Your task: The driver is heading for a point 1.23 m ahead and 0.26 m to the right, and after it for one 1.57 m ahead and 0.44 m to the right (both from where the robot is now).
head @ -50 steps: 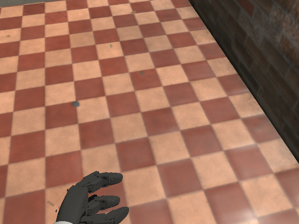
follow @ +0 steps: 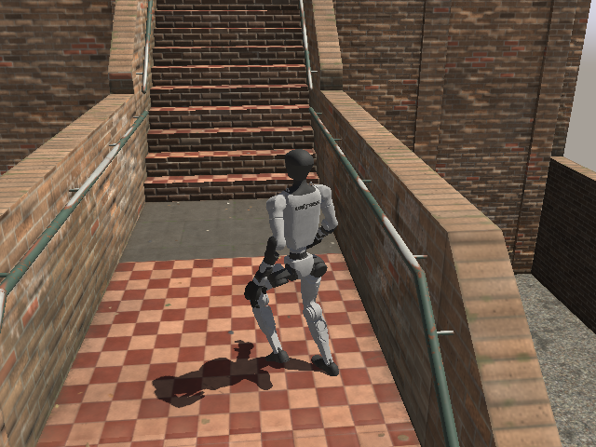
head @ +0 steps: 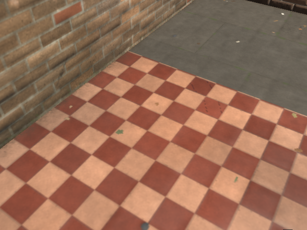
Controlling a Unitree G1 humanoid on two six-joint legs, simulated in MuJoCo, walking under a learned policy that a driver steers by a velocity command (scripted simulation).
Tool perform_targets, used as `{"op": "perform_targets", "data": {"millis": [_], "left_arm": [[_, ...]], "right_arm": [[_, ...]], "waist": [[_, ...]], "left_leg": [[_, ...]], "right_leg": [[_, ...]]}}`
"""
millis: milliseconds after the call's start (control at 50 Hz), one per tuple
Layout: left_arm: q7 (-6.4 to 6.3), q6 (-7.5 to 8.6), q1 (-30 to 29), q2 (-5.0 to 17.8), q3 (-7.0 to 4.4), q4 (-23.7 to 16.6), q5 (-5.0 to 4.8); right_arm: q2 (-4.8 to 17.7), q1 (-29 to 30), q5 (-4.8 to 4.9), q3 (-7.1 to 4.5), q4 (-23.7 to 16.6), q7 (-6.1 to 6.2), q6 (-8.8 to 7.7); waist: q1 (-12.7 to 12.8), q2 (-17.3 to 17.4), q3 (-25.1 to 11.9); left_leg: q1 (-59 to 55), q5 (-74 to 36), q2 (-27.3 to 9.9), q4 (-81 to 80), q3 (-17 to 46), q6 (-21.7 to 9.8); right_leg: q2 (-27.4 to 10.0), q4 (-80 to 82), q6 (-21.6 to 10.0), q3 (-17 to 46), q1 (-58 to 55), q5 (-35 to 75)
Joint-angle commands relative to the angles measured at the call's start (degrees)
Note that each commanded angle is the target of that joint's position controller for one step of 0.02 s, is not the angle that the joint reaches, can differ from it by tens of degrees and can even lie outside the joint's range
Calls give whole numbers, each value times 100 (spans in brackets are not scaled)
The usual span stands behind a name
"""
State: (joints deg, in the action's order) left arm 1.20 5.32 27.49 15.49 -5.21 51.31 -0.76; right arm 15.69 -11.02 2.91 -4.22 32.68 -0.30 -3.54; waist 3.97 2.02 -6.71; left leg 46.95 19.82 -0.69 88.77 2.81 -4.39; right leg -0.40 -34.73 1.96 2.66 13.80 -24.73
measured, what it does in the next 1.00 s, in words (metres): walks ahead, turning right: left foot, then right foot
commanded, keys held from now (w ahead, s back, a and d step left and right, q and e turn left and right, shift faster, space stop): w+shift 0.20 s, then w+e+shift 0.36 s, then e+shift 0.36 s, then w+shift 0.08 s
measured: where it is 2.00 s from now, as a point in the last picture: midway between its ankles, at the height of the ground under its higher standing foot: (243, 102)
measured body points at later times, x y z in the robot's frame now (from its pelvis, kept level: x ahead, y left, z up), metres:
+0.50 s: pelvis +0.41 +0.03 +0.01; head +0.41 +0.03 +0.46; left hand +0.62 +0.27 -0.07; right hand +0.38 -0.23 -0.12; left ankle +0.29 +0.15 -0.72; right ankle +0.57 -0.13 -0.61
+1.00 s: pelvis +0.74 -0.04 +0.02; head +0.78 -0.08 +0.46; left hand +0.99 +0.16 -0.07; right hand +0.86 -0.37 -0.04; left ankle +0.98 +0.06 -0.66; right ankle +0.75 -0.09 -0.72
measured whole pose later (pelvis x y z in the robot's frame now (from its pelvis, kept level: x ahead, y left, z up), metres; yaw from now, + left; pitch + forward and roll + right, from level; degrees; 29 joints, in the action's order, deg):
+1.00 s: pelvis +0.74 -0.04 +0.02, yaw -32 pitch +3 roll +1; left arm -2.0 -0.7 13.3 17.1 -4.7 37.4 -1.8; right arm 14.6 2.2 -0.7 -1.7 32.5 1.9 -3.3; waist 3.0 1.4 3.3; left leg 40.3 7.3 -0.7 47.9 11.6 5.2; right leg 13.5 -27.3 -7.1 13.1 18.5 -8.6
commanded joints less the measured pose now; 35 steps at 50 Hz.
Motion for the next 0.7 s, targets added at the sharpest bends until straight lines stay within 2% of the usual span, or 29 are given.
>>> {"op": "perform_targets", "data": {"millis": [20,40,60,80,100,140,160,180,200,220,240,260,280,300,320,340,360,380,420,440,460,500,540,580,620,640,660,680,700], "left_arm": [[-98,134,-1147,113,170,-527,78],[-209,142,-1274,463,92,-598,20],[-268,161,-1202,663,29,-567,-24],[-269,200,-970,861,4,-497,-47],[-244,231,-618,938,5,-390,-28],[-165,133,-240,889,88,-272,-61],[-129,109,5,950,109,-74,-19],[-110,66,196,932,152,48,6],[-134,68,224,911,189,87,44],[-142,186,-48,801,228,-100,104],[-98,362,539,-116,481,-384,6],[-132,493,-187,513,345,-452,-199],[-204,464,-979,587,250,-750,-337],[-237,402,-1309,431,316,-870,-249],[-212,292,-1342,274,320,-901,-88],[-142,124,-1057,87,298,-882,-86],[-84,-31,-860,-65,288,-836,-218],[-65,-159,-861,-183,288,-850,-276],[-54,-266,-1136,-203,291,-995,-242],[-49,-270,-1350,-187,299,-1067,-153],[4,-262,-1536,-82,274,-1146,-102],[145,-221,-1820,61,256,-1223,-26],[252,-178,-2176,71,243,-1293,-13],[265,-135,-2304,268,154,-1440,-38],[251,-152,-1492,737,-28,-1323,-120],[238,-233,-163,1138,-207,-1039,-93],[93,-333,583,1376,-346,-827,-64],[40,-379,53,1705,-344,-954,55],[92,-234,-431,1774,-251,-1389,377]], "right_arm": [[-288,494,-98,313,-927,-91,27],[-174,612,-244,322,-1010,-110,40],[-112,828,-267,348,-1018,-107,-1],[-102,1162,-247,378,-1050,-131,-22],[-135,1408,-141,390,-1076,-167,-69],[-71,1486,-55,364,-1074,-249,-105],[9,1332,-18,282,-1107,-227,-167],[241,840,-59,140,-1010,-214,-193],[528,-326,-42,-61,-697,-148,-134],[930,-1568,-81,-246,-408,-69,-115],[1484,-1864,-261,-309,-216,-81,-164],[835,-2234,-310,-171,-55,-66,-172],[613,-1782,-281,-92,110,-60,-223],[450,-1477,-295,-34,208,-83,-249],[231,-1110,-305,-5,272,-135,-291],[-91,-875,-396,83,341,-172,-318],[-421,-659,-348,152,443,-196,-325],[-470,-511,-324,165,548,-192,-313],[-286,-286,-360,99,667,-119,-332],[-63,-287,-419,48,714,-71,-352],[83,-272,-450,11,761,-1,-371],[265,-237,-394,-34,839,132,-450],[595,-456,-423,-104,950,140,-432],[855,-548,-387,-154,1023,144,-282],[1155,-600,-294,-236,956,196,-64],[1287,-355,-268,-262,861,176,-33],[1123,-148,-202,-229,793,152,-120],[-149,-446,-429,64,419,40,-316],[-36,-1638,-234,228,236,12,-494]], "waist": [[-685,-752,1139],[-718,-592,994],[-565,-514,922],[-335,-322,901],[-181,-197,1018],[-103,-567,1109],[-219,-812,1126],[-572,-966,743],[-1188,-1155,197],[-1880,-980,-390],[-1265,1123,-1821],[-1562,1271,-1833],[-1418,952,-549],[-1202,308,-5],[-859,-6,318],[-496,177,441],[-265,301,617],[-113,315,871],[29,138,1326],[21,133,1411],[71,66,1464],[40,-161,1438],[-188,-371,1312],[-151,38,1332],[241,473,797],[861,608,139],[1223,129,-114],[166,-2585,161],[-361,-2207,-2002]], "left_leg": [[879,-756,-706,-1291,699,62],[481,-1146,-831,-2050,524,58],[-130,-1404,-831,-2881,238,78],[-709,-1530,-693,-3340,-128,75],[-1006,-1485,-598,-3644,-383,43],[-1403,-1086,-228,-4504,-693,-88],[-1638,-978,10,-4617,-939,-212],[-2506,-830,288,-4935,-1104,-328],[-4231,-873,472,-5034,-1206,-443],[-6404,-757,-495,-4939,208,-650],[-7723,1298,-2126,-6067,3397,-1464],[-7574,1861,-2179,-7194,4514,-1384],[-6742,1342,-2125,-7195,3584,-1148],[-5918,685,-1998,-7314,2803,-1091],[-5058,159,-1814,-7451,2180,-971],[-4452,-198,-1705,-7559,1671,-853],[-4072,-632,-1593,-7660,1155,-745],[-3771,-937,-1565,-7827,600,-580],[-3282,-1571,-1380,-8085,-273,-335],[-3273,-1709,-1318,-8165,-558,-301],[-3229,-1786,-1236,-8237,-853,-249],[-3228,-1955,-966,-8426,-1495,-100],[-3700,-2454,-993,-8565,-1779,-39],[-4634,-5070,-1084,-7931,-1800,81],[-5337,-7609,-1115,-6189,-1797,286],[-4999,-7986,-1155,-4659,-1668,330],[-3886,-6005,-717,-2714,-1577,651],[-1559,1605,668,203,-1077,998],[-833,1660,808,1483,605,828]], "right_leg": [[-1305,2182,-1328,1815,427,27],[-1261,2308,-1250,1537,421,238],[-1120,2458,-1157,1098,570,641],[-1120,2667,-1199,895,659,920],[-1237,2814,-1227,822,544,1111],[-1237,2396,-1202,511,-264,3170],[-1342,2055,-1137,383,-676,5160],[-1250,1160,-972,52,-857,6394],[-1099,-104,-892,-203,-281,7175],[-866,-2106,-672,-106,1548,5844],[-36,-4410,-479,403,2887,811],[-14,-5046,-645,894,3589,125],[-269,-5154,-649,749,4264,473],[-509,-5024,-655,581,4244,876],[-689,-4751,-693,576,3875,1279],[-857,-4767,-705,669,3513,1427],[-890,-4725,-725,732,3383,1387],[-910,-4733,-657,696,3490,1262],[-860,-4182,-544,671,3642,1598],[-784,-3905,-483,588,3714,1993],[-717,-3447,-441,400,3635,2497],[-660,-2315,-529,-34,3008,3497],[-445,-1432,-736,-521,2264,4087],[-13,-964,-920,-1029,2074,3525],[591,-648,-1020,-1527,1169,2902],[670,-477,-1196,-1321,-383,2977],[471,81,-1332,-643,-1903,3638],[-236,-367,-1812,1041,-2964,6246],[-1692,791,-3081,4208,-4026,4399]]}}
